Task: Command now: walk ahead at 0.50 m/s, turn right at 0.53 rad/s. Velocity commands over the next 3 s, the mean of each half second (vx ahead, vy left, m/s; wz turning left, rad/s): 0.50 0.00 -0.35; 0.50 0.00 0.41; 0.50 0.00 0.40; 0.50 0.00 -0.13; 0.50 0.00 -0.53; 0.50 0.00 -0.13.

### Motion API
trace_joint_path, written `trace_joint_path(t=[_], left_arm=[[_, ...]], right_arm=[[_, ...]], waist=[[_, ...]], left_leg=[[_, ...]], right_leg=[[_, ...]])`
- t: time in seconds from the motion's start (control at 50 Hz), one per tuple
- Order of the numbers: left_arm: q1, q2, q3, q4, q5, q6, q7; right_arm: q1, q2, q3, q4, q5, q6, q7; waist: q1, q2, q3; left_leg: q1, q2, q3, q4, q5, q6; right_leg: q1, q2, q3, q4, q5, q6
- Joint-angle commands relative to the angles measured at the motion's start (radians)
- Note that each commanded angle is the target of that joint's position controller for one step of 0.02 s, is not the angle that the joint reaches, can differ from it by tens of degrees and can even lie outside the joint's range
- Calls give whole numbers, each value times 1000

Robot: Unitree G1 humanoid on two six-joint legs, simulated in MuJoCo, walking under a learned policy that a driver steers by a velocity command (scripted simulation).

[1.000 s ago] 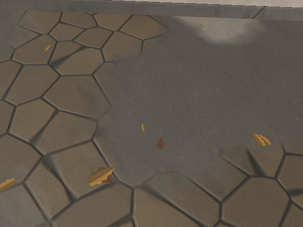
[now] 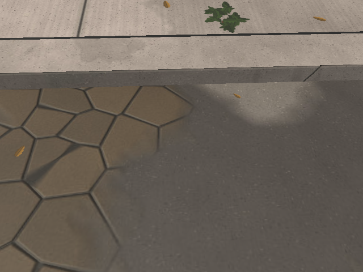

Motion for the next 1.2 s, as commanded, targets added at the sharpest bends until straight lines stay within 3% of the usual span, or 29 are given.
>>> trace_joint_path(t=[0.02,0.08,0.16,0.2,0.24,0.26,0.28,0.3,0.32,0.34,0.36,0.38,0.42,0.48,0.6,0.7,0.76,0.8,0.82,0.84,0.86,0.88,0.9,0.92,0.94,1.02,1.1,1.14,1.2], left_arm=[[-23,-1,-10,-78,2,-8,-16],[-126,-8,-18,-112,4,-14,-35],[-206,15,-13,-164,2,-9,-53],[-167,47,4,-171,8,-3,-55],[99,133,56,-103,5,6,-41],[235,223,84,-76,0,15,-17],[176,293,77,-105,0,-1,-20],[201,181,49,-105,5,-15,-28],[164,144,35,-92,14,-27,-30],[98,116,24,-93,13,-33,-29],[37,82,13,-96,22,-37,-29],[9,59,4,-99,34,-44,-27],[1,60,5,-79,34,-64,-26],[27,71,9,-38,41,-80,-16],[50,81,8,12,39,-80,6],[112,95,16,69,27,-48,17],[88,131,25,67,21,-22,33],[67,156,29,59,21,-8,47],[40,154,25,50,15,-9,52],[112,65,-5,15,41,-32,42],[134,9,-32,-3,43,-72,18],[25,86,-13,-24,4,-105,-3],[-36,93,-15,-52,-15,-121,-10],[-51,83,-15,-51,4,-125,-6],[-42,95,-5,-45,27,-117,0],[-12,57,-10,-53,43,-75,9],[-169,11,-31,-90,39,-76,8],[-225,22,-28,-105,25,-83,1],[-232,63,-13,-111,16,-95,-11]], right_arm=[[-78,-146,-34,-60,1,-17,-9],[-48,-177,-41,-38,11,-8,-14],[-9,-216,-55,-7,33,12,-14],[-13,-248,-64,-5,41,25,-18],[-18,-237,-57,-9,44,38,-25],[25,-163,-27,-27,5,31,-24],[104,-60,12,-76,-11,2,-10],[4,-167,-10,-56,37,-22,3],[-56,-185,-14,-74,65,-30,7],[-73,-171,-9,-63,50,-30,-2],[-72,-169,-13,-51,32,-23,-7],[-34,-166,-15,-35,32,-7,-4],[5,-135,-12,-10,33,22,-4],[-57,-113,-8,-19,31,41,-10],[-181,-81,2,-49,34,25,15],[-286,-56,16,-115,31,20,50],[-261,-81,5,-145,29,24,66],[-103,-142,-27,-125,30,32,61],[57,-199,-56,-94,30,34,46],[167,-304,-85,-80,27,43,24],[143,-293,-73,-97,34,33,25],[136,-226,-54,-100,28,31,23],[83,-190,-45,-108,28,29,21],[15,-169,-37,-120,30,29,21],[-35,-137,-26,-135,25,29,19],[-66,-167,-31,-153,19,27,0],[-12,-193,-40,-132,32,41,-19],[29,-198,-42,-118,34,49,-22],[51,-183,-38,-107,37,57,-26]], waist=[[23,119,22],[-13,107,47],[-22,112,70],[18,142,24],[163,116,-124],[192,-61,-219],[75,-237,-346],[161,-76,-363],[151,-57,-215],[112,17,-140],[76,14,-93],[43,-11,-88],[21,-9,-79],[35,14,-15],[90,10,45],[129,28,88],[86,-17,30],[-9,-50,-76],[-104,-11,-155],[-88,194,-277],[-40,264,-398],[-94,169,-334],[-70,108,-200],[-19,27,-103],[16,33,-61],[64,90,-26],[-2,127,-17],[-31,142,-26],[-23,162,-34]], left_leg=[[29,272,-116,-153,279,162],[47,273,-38,-151,277,140],[150,310,15,-98,348,107],[183,308,55,31,653,85],[73,249,112,401,798,36],[-211,195,115,737,332,-11],[-568,-1,-56,1023,-411,-54],[-648,44,-193,1089,-359,-36],[-700,86,-171,1063,-271,-14],[-654,137,-166,991,-185,-6],[-591,168,-167,927,-130,-8],[-524,188,-180,905,-85,-8],[-483,190,-174,869,-31,-22],[-567,177,-196,760,100,-42],[-571,112,-174,435,371,-28],[-658,90,-117,313,270,10],[-552,21,-26,302,110,58],[-321,-47,8,301,42,108],[-56,-49,-46,217,118,154],[341,193,-439,230,129,290],[544,358,-930,79,22,438],[509,328,-833,29,-42,380],[362,293,-690,12,-22,334],[197,249,-593,-9,67,302],[87,214,-524,-32,159,287],[-130,150,-403,-81,337,288],[-194,72,-325,-48,249,214],[-169,85,-366,-28,180,197],[-63,134,-460,51,103,178]], right_leg=[[-57,-36,20,-129,144,4],[-13,-20,-31,-283,233,-15],[3,2,-79,-385,141,-65],[114,63,-138,-404,36,-106],[502,158,-172,-479,73,-172],[814,-21,106,-496,118,-241],[1038,-242,692,-667,-120,-420],[1020,-263,701,-758,-181,-385],[902,-241,542,-755,-98,-339],[753,-201,410,-750,19,-299],[632,-162,310,-763,132,-276],[562,-138,248,-792,187,-265],[504,-126,166,-847,263,-267],[506,-113,51,-895,333,-245],[585,-96,-111,-944,326,-167],[787,-159,-162,-876,488,-164],[842,-170,-201,-722,906,-143],[805,-156,-225,-477,1130,-117],[663,-115,-242,-245,1005,-84],[274,5,-237,134,380,-26],[-16,186,-39,375,-371,0],[-125,111,75,399,-321,-26],[-142,64,56,318,-231,-43],[-104,26,39,208,-179,-39],[-41,-1,32,132,-142,-26],[63,-7,-10,-41,-54,47],[150,53,-32,-370,227,72],[187,83,-26,-460,293,72],[197,83,15,-543,247,44]])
